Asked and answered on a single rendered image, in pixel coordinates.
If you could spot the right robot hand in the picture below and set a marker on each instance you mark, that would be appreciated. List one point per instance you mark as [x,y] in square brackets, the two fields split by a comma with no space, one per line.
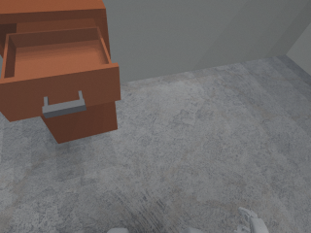
[256,224]

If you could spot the cabinet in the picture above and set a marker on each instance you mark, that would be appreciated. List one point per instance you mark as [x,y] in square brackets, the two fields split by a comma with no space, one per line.
[20,16]

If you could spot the handle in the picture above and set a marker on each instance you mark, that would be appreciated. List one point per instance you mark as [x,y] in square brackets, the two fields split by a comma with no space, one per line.
[65,108]

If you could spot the drawer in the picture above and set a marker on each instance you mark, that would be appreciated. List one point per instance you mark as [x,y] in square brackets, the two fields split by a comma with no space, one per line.
[56,64]

